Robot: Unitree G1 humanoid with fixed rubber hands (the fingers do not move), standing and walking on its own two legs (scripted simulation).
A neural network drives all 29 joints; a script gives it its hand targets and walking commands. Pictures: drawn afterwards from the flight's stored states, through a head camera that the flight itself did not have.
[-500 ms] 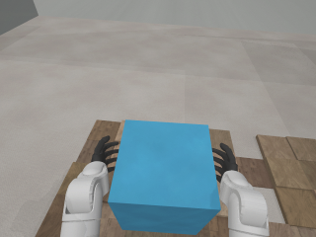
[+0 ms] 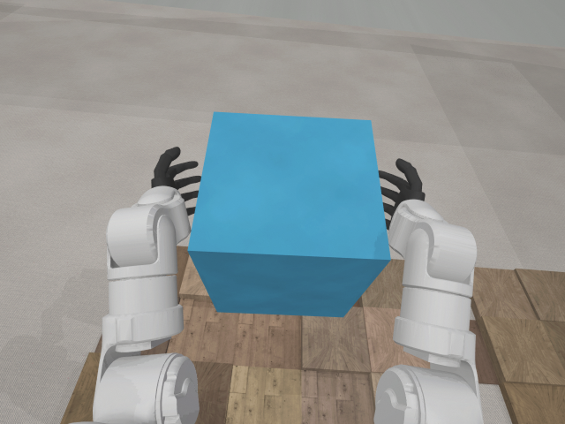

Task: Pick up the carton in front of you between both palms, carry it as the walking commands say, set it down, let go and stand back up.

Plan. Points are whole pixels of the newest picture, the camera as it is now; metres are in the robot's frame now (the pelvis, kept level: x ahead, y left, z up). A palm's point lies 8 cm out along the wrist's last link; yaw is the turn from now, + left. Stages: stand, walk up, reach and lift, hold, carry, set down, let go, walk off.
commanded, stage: carry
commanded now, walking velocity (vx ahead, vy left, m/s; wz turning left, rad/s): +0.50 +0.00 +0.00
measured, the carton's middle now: (285, 226) +0.38 +0.00 +0.08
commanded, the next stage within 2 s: none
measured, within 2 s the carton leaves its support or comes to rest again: neither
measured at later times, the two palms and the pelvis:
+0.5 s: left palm (209, 127) +0.64 +0.15 +0.06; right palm (356, 133) +0.66 -0.15 +0.06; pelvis +0.33 -0.02 +0.00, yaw +2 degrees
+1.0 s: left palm (222, 33) +1.00 +0.16 +0.11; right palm (339, 46) +0.97 -0.14 +0.11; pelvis +0.66 +0.03 +0.02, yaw +0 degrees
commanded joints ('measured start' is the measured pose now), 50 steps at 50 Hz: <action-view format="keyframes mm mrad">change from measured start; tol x32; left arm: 1 -613 -778 -507 -46 -144 -25 -22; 20 -136 -767 -646 -165 -87 -134 -71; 50 -260 -713 -569 -164 -68 -145 -61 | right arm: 1 -614 683 504 -115 152 -8 25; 50 -395 760 771 -241 205 -119 63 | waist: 1 -20 112 -385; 15 -13 180 -345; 20 100 -256 -597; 50 -29 107 -340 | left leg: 1 609 287 -419 -178 371 111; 16 571 119 -17 53 859 -4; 20 -294 -75 -113 810 -334 -62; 36 -263 -22 23 35 173 -30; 40 294 -105 108 -102 227 34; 43 827 249 -488 -156 568 233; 50 433 206 -302 -257 95 158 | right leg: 1 -368 -47 40 34 89 -16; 13 -201 41 -130 -636 526 -22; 17 456 -4 -121 -758 684 -72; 20 975 -418 532 -667 910 -312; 40 358 -113 -39 -501 1101 -38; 43 -272 88 21 237 39 46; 50 -196 -38 38 -247 166 -2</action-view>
